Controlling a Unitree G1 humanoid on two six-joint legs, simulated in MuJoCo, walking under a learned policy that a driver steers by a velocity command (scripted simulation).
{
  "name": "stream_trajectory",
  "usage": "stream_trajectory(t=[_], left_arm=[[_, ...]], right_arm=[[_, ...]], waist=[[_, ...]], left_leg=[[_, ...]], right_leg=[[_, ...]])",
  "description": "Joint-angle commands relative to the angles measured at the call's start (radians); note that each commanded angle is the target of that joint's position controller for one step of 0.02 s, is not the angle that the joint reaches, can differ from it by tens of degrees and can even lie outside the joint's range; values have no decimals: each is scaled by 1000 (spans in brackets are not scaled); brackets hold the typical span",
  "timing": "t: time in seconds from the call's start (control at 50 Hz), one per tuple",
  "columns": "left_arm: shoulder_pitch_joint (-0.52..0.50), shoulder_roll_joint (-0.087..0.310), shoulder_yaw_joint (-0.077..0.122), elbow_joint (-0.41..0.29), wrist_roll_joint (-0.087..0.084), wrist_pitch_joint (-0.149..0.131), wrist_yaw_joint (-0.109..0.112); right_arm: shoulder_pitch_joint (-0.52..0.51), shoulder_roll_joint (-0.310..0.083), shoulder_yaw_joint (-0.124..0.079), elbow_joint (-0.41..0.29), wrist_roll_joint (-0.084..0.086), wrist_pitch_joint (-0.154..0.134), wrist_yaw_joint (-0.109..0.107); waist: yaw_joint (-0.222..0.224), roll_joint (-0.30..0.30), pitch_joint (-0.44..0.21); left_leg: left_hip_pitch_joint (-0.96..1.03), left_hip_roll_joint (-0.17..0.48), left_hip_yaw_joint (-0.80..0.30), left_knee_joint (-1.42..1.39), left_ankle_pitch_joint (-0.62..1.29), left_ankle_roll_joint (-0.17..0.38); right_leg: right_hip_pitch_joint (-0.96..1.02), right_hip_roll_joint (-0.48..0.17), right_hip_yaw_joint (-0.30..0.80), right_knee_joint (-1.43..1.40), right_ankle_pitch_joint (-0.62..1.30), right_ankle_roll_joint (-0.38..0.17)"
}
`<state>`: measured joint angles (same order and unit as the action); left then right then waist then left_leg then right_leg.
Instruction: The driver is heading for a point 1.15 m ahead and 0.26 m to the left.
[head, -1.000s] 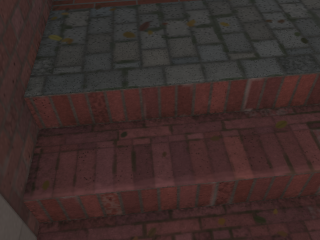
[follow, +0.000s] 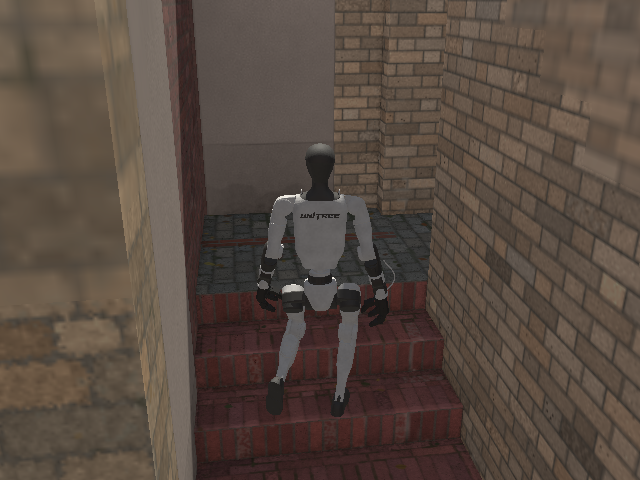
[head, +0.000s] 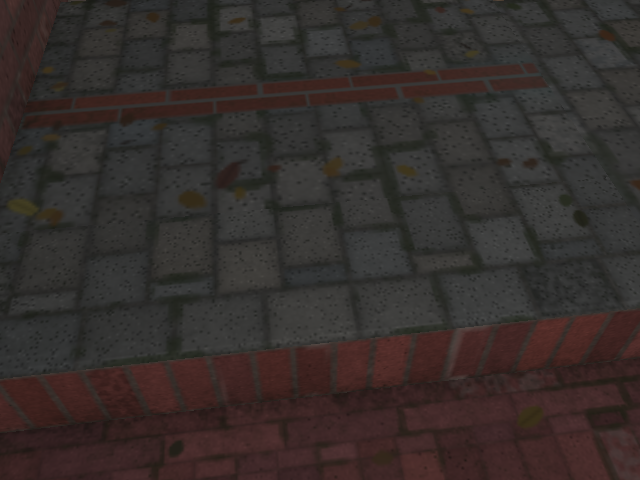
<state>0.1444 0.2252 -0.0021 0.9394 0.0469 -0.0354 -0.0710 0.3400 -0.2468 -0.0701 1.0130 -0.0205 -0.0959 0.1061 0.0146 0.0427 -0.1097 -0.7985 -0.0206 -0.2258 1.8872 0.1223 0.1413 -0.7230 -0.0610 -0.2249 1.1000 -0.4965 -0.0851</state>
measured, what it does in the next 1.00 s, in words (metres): climbs, turning left: left foot 0.17 m higher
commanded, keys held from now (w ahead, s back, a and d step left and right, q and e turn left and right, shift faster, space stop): w+q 0.06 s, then q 0.68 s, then no key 0.20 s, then e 0.06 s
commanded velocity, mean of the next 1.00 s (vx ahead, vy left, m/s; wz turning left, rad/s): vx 0.14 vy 0.00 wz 0.50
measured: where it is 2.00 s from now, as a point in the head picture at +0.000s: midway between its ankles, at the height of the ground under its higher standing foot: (355, 340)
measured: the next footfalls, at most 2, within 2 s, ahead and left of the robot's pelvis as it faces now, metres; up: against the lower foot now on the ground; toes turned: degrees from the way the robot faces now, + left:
left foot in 0.48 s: +0.35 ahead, +0.14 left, +0.17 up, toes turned +17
right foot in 1.02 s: +0.42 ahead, -0.07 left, +0.17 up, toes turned +26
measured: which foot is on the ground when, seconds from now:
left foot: up 0.00-0.46, down 0.48-1.00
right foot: down 0.00-0.52, up 0.54-1.00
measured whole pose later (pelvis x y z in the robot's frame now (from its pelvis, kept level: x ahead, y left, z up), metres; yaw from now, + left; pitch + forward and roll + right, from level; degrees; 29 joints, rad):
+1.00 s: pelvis +0.32 +0.03 +0.23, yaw +28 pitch +5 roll +1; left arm 0.19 0.27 0.05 0.79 0.02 -0.05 0.02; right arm 0.03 -0.21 0.00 0.70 0.01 -0.10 0.05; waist 0.00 0.02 -0.13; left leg -0.51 -0.16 -0.13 0.70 -0.27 0.06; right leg -0.57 -0.05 0.03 1.00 -0.37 0.18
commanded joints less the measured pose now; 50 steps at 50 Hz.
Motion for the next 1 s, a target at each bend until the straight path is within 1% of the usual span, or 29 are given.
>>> stream_trajectory(t=[0.02,0.06,0.1,0.12,0.16,0.2,0.24,0.32,0.36,0.38,0.4,0.42,0.46,0.48,0.5,0.52,0.54,0.56,0.6,0.62,0.66,0.68,0.74,0.78,0.82,0.88,0.94,0.98,1.0], left_arm=[[-36,-71,-29,-27,23,-15,2],[-25,-84,-23,0,14,-32,18],[-10,-58,-23,15,33,-55,24],[68,-38,-19,59,46,-60,27],[199,-42,-30,121,69,-65,28],[339,-32,-35,192,100,-54,29],[367,-47,-44,219,114,-50,31],[384,-32,-47,218,127,-67,37],[462,-16,-44,233,110,-73,35],[315,38,-23,175,82,-66,17],[306,48,-22,152,54,-66,9],[317,100,-4,124,17,-97,29],[307,203,30,96,-13,-131,38],[262,217,38,75,-1,-128,29],[288,153,36,57,35,-126,24],[240,127,35,4,59,-114,10],[91,115,57,-62,-2,-82,-10],[78,70,60,-49,-45,-62,-25],[100,28,58,-53,-12,-67,22],[112,-21,34,-52,11,-63,40],[187,5,32,-34,-5,-53,50],[157,69,48,-45,-9,-45,62],[-29,125,66,-119,-14,-33,99],[0,129,76,-109,7,-40,109],[23,131,76,-129,0,-41,106],[3,161,83,-165,-12,-34,127],[-49,107,63,-223,-22,-17,125],[-20,24,29,-239,-28,-23,79],[39,-19,20,-240,-48,-39,43]], right_arm=[[44,67,23,-14,32,25,-8],[-48,48,26,-30,22,30,4],[-98,34,25,-48,1,19,12],[-131,31,29,-63,9,17,23],[-208,38,43,-76,5,22,10],[-353,68,72,-163,25,37,-15],[-405,88,93,-200,31,51,-31],[-511,53,92,-278,31,84,-32],[-560,76,95,-306,18,117,-41],[-621,80,107,-317,8,139,-20],[-654,88,114,-325,8,158,-15],[-593,90,99,-322,2,148,-7],[-420,62,81,-298,30,121,-13],[-309,36,68,-266,27,100,-38],[-180,-37,42,-226,30,97,-78],[-52,-115,12,-237,-21,101,-111],[37,-169,2,-241,-82,110,-104],[0,-215,-28,-211,-83,84,-103],[-189,-81,12,-170,-15,34,-87],[-286,-15,39,-160,11,19,-72],[-395,88,87,-171,2,16,-56],[-370,62,82,-170,-22,12,-52],[-316,-58,39,-218,-21,0,-62],[-305,-61,36,-263,-20,-15,-62],[-346,-80,29,-320,-9,-24,-68],[-305,-46,46,-362,5,-32,-67],[-269,-31,56,-367,31,-26,-59],[-316,13,75,-355,45,-12,-48],[-351,19,85,-339,63,5,-34]], waist=[[-74,-41,-12],[-57,-60,33],[-74,-68,52],[-57,-134,22],[-26,-65,52],[7,-44,34],[5,-78,27],[-11,-48,-1],[-6,-129,11],[-33,-97,62],[-22,-108,39],[-64,-168,34],[-136,-250,17],[-163,-250,3],[-146,-152,-160],[-179,15,-335],[-210,101,-368],[-191,41,-230],[-30,5,-19],[44,-49,1],[105,-71,-74],[92,-141,-92],[42,-56,-134],[44,34,-86],[31,16,-90],[-22,12,-57],[-59,32,-54],[-36,38,-49],[16,13,-42]], left_leg=[[-215,54,-58,124,53,40],[-252,46,-16,110,-67,60],[-285,21,40,138,-66,68],[-362,4,85,341,-153,90],[-570,-2,42,369,-205,109],[-754,3,76,356,-295,135],[-829,11,102,365,-332,146],[-723,71,199,12,-200,84],[-741,86,247,-57,-217,59],[-610,118,330,-256,-449,56],[-460,84,390,-337,-547,47],[-265,37,442,-376,-513,25],[-82,-60,431,-582,-492,1],[46,-101,408,-745,-343,18],[433,-64,194,-719,95,131],[742,35,-144,-1027,79,237],[711,191,-600,-1375,-257,291],[569,209,-612,-1477,-447,232],[240,89,-425,-1450,-704,175],[148,42,-304,-1411,-659,151],[129,1,-183,-1446,-467,93],[147,7,-138,-1430,-293,95],[204,31,-88,-1463,-301,74],[133,21,-93,-1493,-313,64],[136,41,-105,-1487,-277,90],[347,118,-205,-1427,-320,147],[477,151,-237,-1370,-180,150],[432,132,-144,-1301,-86,78],[393,91,-105,-1245,-130,40]], right_leg=[[182,-289,478,-650,283,-13],[207,-232,303,-714,246,-56],[249,-184,163,-763,419,-53],[353,-201,152,-781,559,-82],[546,-217,116,-782,698,-103],[749,-234,95,-789,782,-109],[826,-233,74,-814,803,-116],[802,-211,-36,-867,936,-66],[864,-235,-35,-872,1028,-68],[759,-275,-86,-939,1038,-46],[664,-262,-98,-947,1144,-65],[658,-264,-134,-911,1598,-46],[759,-319,-113,-761,1926,-26],[749,-288,-115,-662,1974,-34],[479,-228,-87,-427,1808,37],[228,-93,-20,-149,944,59],[81,80,223,304,267,75],[-44,99,431,548,363,50],[-145,86,474,712,468,35],[-155,73,464,681,509,4],[-155,54,463,655,506,-12],[-166,37,434,573,539,41],[-149,4,339,434,293,163],[-37,18,293,488,310,188],[8,40,290,558,313,222],[-81,6,341,413,286,272],[-24,-3,304,54,140,284],[185,-21,268,-280,11,265],[325,-1,221,-486,88,262]])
